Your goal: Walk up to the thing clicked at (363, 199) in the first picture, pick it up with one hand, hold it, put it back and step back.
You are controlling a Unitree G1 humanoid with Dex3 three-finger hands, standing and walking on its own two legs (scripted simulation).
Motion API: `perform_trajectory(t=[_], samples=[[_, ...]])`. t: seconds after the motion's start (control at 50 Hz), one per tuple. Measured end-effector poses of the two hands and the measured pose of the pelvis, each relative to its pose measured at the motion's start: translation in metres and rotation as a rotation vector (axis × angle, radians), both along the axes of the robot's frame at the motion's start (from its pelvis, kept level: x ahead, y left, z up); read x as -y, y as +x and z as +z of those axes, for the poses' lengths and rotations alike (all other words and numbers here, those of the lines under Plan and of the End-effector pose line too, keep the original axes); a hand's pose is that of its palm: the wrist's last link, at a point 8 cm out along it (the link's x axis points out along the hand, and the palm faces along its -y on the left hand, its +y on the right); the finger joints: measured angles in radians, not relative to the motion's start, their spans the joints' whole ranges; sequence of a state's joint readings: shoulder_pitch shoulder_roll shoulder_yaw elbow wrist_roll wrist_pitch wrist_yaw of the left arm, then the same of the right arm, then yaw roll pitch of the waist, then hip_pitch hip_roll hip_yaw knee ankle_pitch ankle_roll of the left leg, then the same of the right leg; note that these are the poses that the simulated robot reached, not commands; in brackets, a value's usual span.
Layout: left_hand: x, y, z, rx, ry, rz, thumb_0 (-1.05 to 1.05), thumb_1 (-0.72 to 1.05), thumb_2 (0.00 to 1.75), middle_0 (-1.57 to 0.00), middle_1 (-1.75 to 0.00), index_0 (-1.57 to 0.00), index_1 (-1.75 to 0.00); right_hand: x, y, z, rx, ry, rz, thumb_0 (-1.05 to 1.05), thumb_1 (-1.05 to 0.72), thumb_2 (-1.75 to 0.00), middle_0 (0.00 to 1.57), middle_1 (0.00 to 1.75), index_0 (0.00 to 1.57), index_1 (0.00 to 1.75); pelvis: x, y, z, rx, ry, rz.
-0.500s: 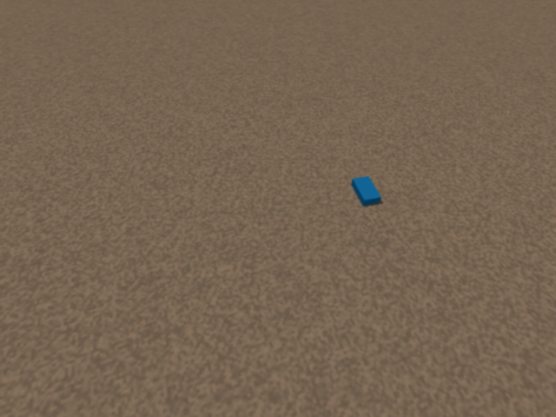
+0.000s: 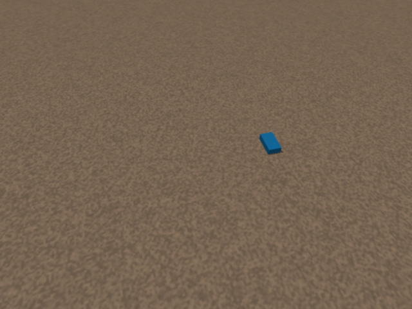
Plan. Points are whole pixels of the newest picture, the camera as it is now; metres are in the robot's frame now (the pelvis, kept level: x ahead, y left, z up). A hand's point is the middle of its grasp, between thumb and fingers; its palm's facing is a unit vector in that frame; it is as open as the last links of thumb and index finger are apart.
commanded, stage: stand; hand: left
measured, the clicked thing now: (270, 142) +1.28 -0.38 -0.76
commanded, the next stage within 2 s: walk up in 0.62 s
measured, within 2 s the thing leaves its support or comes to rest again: neither
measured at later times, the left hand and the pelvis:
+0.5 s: hand out of the picture +0.07 +0.25 -0.16, palm faces -0.03 -0.94 -0.33, open 7.4 cm; pelvis +0.00 +0.00 +0.00, yaw +0 degrees
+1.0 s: hand (112, 282) +0.22 +0.23 -0.14, palm faces -0.22 -0.84 -0.49, open 7.4 cm; pelvis +0.07 -0.05 -0.05, yaw -18 degrees
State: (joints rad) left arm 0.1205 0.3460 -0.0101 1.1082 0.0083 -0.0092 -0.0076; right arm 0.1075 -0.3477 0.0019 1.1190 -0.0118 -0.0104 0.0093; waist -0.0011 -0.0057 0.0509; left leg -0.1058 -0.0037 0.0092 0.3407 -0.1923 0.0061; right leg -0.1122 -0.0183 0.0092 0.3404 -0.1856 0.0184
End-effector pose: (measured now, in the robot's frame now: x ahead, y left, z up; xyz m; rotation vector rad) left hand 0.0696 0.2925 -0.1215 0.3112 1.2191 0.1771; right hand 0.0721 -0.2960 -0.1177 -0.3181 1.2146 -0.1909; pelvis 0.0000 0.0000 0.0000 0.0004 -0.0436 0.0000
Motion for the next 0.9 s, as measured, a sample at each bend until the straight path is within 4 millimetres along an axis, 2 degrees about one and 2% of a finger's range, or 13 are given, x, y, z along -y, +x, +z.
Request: perform_trajectory(t=[0.62,0.68,0.76,0.84,0.9], samples=[[-0.005,-0.004,-0.001,-0.019,0.001,0.005,0.00,0.91,0.90,-0.20,-0.30,-0.20,-0.30,-0.004,0.000,0.000,-0.013,0.000,0.000,0.01,-0.90,-0.90,0.20,0.29,0.21,0.30,-0.004,0.003,0.000,-0.002,0.000,0.002],[-0.008,-0.001,0.000,-0.028,-0.010,-0.027,0.00,0.91,0.90,-0.20,-0.30,-0.20,-0.30,0.001,0.004,0.001,0.061,0.019,-0.026,0.01,-0.90,-0.90,0.20,0.30,0.21,0.30,-0.005,0.004,-0.003,-0.005,0.013,-0.064],[-0.009,0.022,0.009,-0.083,0.019,-0.115,0.01,0.91,0.90,-0.20,-0.30,-0.20,-0.30,0.022,-0.004,0.006,0.172,0.011,-0.118,0.01,-0.90,-0.90,0.20,0.30,0.21,0.30,-0.001,0.013,-0.005,-0.011,0.018,-0.151],[-0.003,0.066,0.024,-0.041,0.047,-0.179,0.01,0.91,0.90,-0.20,-0.30,-0.20,-0.30,0.050,-0.018,0.000,0.164,-0.006,-0.186,0.01,-0.90,-0.90,0.20,0.30,0.21,0.30,0.013,0.031,-0.008,0.003,0.023,-0.220],[0.007,0.103,0.030,0.012,0.092,-0.231,0.01,0.91,0.90,-0.20,-0.30,-0.20,-0.30,0.075,-0.021,-0.014,0.155,-0.012,-0.231,0.01,-0.90,-0.90,0.20,0.30,0.21,0.30,0.029,0.048,-0.020,0.014,0.031,-0.266]])
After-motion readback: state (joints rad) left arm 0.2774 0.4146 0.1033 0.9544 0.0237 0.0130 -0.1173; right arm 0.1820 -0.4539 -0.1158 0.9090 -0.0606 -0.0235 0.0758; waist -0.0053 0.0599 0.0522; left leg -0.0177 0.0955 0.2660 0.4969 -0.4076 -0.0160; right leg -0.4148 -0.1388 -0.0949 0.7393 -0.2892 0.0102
